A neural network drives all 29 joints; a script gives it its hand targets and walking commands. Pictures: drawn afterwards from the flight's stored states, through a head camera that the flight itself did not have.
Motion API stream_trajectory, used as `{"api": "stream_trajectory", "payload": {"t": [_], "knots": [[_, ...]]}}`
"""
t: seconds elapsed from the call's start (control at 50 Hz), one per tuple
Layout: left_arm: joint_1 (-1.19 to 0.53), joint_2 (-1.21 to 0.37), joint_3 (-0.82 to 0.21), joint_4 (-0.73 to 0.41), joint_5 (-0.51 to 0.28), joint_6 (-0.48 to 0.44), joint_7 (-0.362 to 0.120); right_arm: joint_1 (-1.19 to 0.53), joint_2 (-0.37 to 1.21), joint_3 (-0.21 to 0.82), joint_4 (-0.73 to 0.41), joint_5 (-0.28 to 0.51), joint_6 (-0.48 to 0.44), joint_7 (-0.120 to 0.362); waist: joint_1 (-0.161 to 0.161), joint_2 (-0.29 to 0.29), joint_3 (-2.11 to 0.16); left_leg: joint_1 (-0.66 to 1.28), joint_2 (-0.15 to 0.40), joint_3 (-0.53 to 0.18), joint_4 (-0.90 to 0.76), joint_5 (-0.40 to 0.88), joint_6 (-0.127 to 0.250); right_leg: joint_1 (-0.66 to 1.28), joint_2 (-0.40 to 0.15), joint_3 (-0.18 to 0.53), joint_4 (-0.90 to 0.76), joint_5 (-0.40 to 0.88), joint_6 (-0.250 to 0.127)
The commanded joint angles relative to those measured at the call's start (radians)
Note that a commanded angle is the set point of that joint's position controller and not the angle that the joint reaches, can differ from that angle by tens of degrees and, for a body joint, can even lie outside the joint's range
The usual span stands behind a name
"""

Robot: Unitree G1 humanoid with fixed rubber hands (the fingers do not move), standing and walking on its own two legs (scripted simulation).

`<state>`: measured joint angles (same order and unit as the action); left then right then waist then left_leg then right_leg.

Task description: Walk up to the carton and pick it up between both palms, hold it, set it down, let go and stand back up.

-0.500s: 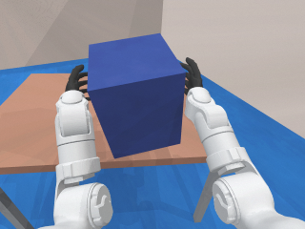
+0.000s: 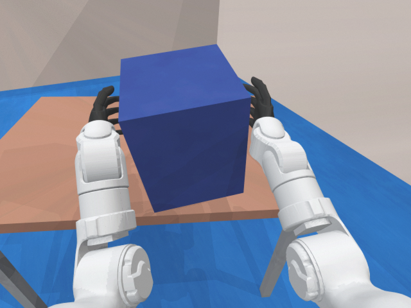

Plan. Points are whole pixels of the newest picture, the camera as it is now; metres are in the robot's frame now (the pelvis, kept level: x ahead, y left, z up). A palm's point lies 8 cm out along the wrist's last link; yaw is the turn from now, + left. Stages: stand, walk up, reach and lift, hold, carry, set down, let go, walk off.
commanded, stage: hold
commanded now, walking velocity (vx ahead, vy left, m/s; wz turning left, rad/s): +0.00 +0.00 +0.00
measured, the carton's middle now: (185, 129) +0.43 +0.02 +0.19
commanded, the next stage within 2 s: none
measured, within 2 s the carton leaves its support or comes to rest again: neither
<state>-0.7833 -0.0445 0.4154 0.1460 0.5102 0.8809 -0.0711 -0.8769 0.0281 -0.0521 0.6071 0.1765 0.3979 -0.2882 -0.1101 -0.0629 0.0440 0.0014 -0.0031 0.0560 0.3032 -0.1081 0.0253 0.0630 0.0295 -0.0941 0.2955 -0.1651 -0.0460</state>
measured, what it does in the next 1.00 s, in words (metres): stands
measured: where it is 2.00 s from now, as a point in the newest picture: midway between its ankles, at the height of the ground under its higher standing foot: outside the picture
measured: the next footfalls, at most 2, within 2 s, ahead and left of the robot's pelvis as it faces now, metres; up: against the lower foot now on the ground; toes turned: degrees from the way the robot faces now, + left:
none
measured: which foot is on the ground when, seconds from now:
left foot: down 0.00-1.00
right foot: down 0.00-1.00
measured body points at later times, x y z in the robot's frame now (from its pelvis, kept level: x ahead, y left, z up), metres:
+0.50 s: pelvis +0.00 +0.00 +0.00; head -0.06 +0.02 +0.44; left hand +0.38 +0.16 +0.24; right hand +0.38 -0.13 +0.25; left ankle +0.05 +0.10 -0.75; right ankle +0.02 -0.08 -0.75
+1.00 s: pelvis +0.00 +0.00 +0.00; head -0.06 +0.02 +0.44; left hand +0.38 +0.16 +0.24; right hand +0.38 -0.13 +0.24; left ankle +0.05 +0.10 -0.75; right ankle +0.02 -0.08 -0.75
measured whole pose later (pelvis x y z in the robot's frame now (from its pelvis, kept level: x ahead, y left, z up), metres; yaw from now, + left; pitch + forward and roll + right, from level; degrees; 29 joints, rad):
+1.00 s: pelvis +0.00 +0.00 +0.00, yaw +0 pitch -12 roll +0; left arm -0.78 -0.04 0.42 0.13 0.51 0.88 -0.09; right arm -0.86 0.03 -0.04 0.58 0.18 0.40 -0.30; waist -0.12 -0.05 0.05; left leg 0.01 0.00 0.05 0.31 -0.11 0.02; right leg 0.07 0.03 -0.10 0.29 -0.17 -0.05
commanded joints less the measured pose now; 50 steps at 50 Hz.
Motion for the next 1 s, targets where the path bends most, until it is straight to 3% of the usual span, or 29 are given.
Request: {"api": "stream_trajectory", "payload": {"t": [0.0, 0.02, 0.06, 0.1, 0.14, 0.28, 0.3, 0.32, 0.44, 0.48, 0.54, 0.56, 0.66, 0.74, 0.82, 0.84, 0.9, 0.96, 0.98], "knots": [[-0.637, -0.414, -0.392, -0.079, -0.213, -0.067, -0.18, -0.67, 0.431, 0.238, -0.207, 0.099, -0.044, 0.153, -0.018, 0.094, -0.321, 0.119, 0.008, -0.005, -0.025, 0.069, -0.017, -0.011, 0.0, -0.006, -0.04, 0.09, 0.096], [-0.628, -0.422, -0.401, -0.082, -0.208, -0.067, -0.178, -0.652, 0.438, 0.245, -0.201, 0.103, -0.042, 0.151, -0.01, 0.109, -0.315, 0.119, 0.006, -0.007, -0.024, 0.083, -0.027, -0.008, 0.002, -0.008, -0.039, 0.104, 0.095], [-0.605, -0.421, -0.406, -0.092, -0.215, -0.065, -0.184, -0.635, 0.426, 0.252, -0.216, 0.113, -0.039, 0.141, -0.028, 0.085, -0.324, 0.146, 0.004, -0.013, -0.012, 0.119, -0.029, -0.002, -0.001, -0.005, -0.042, 0.148, 0.1], [-0.591, -0.426, -0.423, -0.12, -0.221, -0.061, -0.185, -0.619, 0.429, 0.266, -0.237, 0.126, -0.036, 0.131, -0.039, 0.104, -0.335, 0.157, 0.0, -0.012, -0.003, 0.151, -0.034, 0.021, 0.002, -0.003, -0.037, 0.193, 0.1], [-0.595, -0.424, -0.426, -0.14, -0.222, -0.059, -0.185, -0.636, 0.432, 0.282, -0.273, 0.138, -0.036, 0.125, -0.035, 0.099, -0.356, 0.172, -0.005, -0.017, 0.014, 0.189, -0.042, 0.025, 0.004, -0.004, -0.028, 0.224, 0.1], [-0.59, -0.418, -0.403, -0.106, -0.202, -0.047, -0.19, -0.617, 0.437, 0.282, -0.252, 0.121, -0.022, 0.137, -0.019, 0.089, -0.269, 0.117, 0.004, -0.01, -0.02, 0.09, -0.028, -0.007, 0.0, -0.006, -0.046, 0.095, 0.091], [-0.589, -0.414, -0.399, -0.113, -0.204, -0.048, -0.192, -0.622, 0.432, 0.278, -0.257, 0.119, -0.025, 0.137, -0.028, 0.071, -0.267, 0.118, 0.002, -0.007, -0.016, 0.09, -0.023, -0.003, -0.002, -0.007, -0.045, 0.112, 0.094], [-0.598, -0.409, -0.389, -0.11, -0.196, -0.047, -0.191, -0.635, 0.441, 0.281, -0.251, 0.12, -0.023, 0.138, -0.002, 0.074, -0.276, 0.123, 0.006, -0.01, -0.024, 0.091, -0.022, -0.009, -0.005, -0.005, -0.045, 0.109, 0.094], [-0.603, -0.417, -0.405, -0.105, -0.207, -0.053, -0.189, -0.66, 0.445, 0.277, -0.272, 0.112, -0.032, 0.136, -0.012, 0.071, -0.301, 0.133, 0.002, -0.005, -0.024, 0.083, -0.019, 0.003, -0.006, -0.003, -0.048, 0.124, 0.097], [-0.588, -0.412, -0.382, -0.079, -0.199, -0.054, -0.189, -0.656, 0.454, 0.284, -0.266, 0.116, -0.031, 0.135, 0.002, 0.038, -0.303, 0.135, -0.005, -0.005, -0.024, 0.079, -0.014, -0.001, -0.007, -0.003, -0.05, 0.133, 0.104], [-0.587, -0.417, -0.388, -0.08, -0.202, -0.054, -0.194, -0.637, 0.445, 0.272, -0.252, 0.1, -0.031, 0.133, -0.014, 0.05, -0.287, 0.127, -0.002, -0.004, -0.029, 0.059, -0.012, -0.008, -0.006, -0.004, -0.053, 0.114, 0.101], [-0.593, -0.408, -0.386, -0.086, -0.205, -0.057, -0.196, -0.643, 0.45, 0.269, -0.248, 0.101, -0.031, 0.133, -0.006, 0.049, -0.297, 0.13, -0.003, -0.003, -0.035, 0.052, -0.011, -0.009, -0.01, -0.003, -0.055, 0.108, 0.103], [-0.635, -0.419, -0.403, -0.092, -0.207, -0.065, -0.195, -0.648, 0.44, 0.256, -0.235, 0.098, -0.039, 0.139, -0.025, 0.104, -0.309, 0.107, 0.005, -0.004, -0.034, 0.029, -0.018, -0.009, -0.008, 0.001, -0.046, 0.084, 0.097], [-0.649, -0.425, -0.408, -0.085, -0.212, -0.072, -0.189, -0.661, 0.442, 0.241, -0.22, 0.093, -0.042, 0.144, -0.026, 0.104, -0.3, 0.096, 0.008, -0.003, -0.041, 0.008, -0.015, -0.027, -0.007, -0.004, -0.044, 0.044, 0.096], [-0.592, -0.403, -0.377, -0.058, -0.198, -0.066, -0.19, -0.632, 0.447, 0.248, -0.215, 0.09, -0.043, 0.145, -0.009, 0.077, -0.286, 0.1, 0.001, -0.007, -0.032, 0.041, -0.01, -0.005, -0.014, 0.003, -0.048, 0.103, 0.1], [-0.604, -0.406, -0.38, -0.065, -0.194, -0.064, -0.193, -0.632, 0.436, 0.245, -0.208, 0.088, -0.042, 0.141, -0.02, 0.086, -0.293, 0.115, 0.003, -0.007, -0.027, 0.053, -0.015, -0.003, -0.014, -0.001, -0.043, 0.115, 0.104], [-0.602, -0.401, -0.373, -0.084, -0.206, -0.065, -0.197, -0.649, 0.446, 0.265, -0.248, 0.105, -0.042, 0.134, -0.012, 0.049, -0.331, 0.132, -0.002, -0.005, -0.018, 0.074, -0.013, 0.015, -0.019, 0.004, -0.042, 0.165, 0.109], [-0.593, -0.405, -0.377, -0.09, -0.202, -0.062, -0.194, -0.647, 0.445, 0.28, -0.254, 0.115, -0.041, 0.13, -0.004, 0.069, -0.341, 0.154, -0.003, -0.009, -0.007, 0.12, -0.022, 0.02, -0.014, 0.003, -0.037, 0.201, 0.111], [-0.592, -0.404, -0.39, -0.106, -0.209, -0.063, -0.194, -0.639, 0.442, 0.289, -0.27, 0.124, -0.043, 0.126, -0.02, 0.06, -0.343, 0.159, -0.006, -0.01, -0.004, 0.129, -0.024, 0.023, -0.008, -0.007, -0.042, 0.198, 0.109]]}}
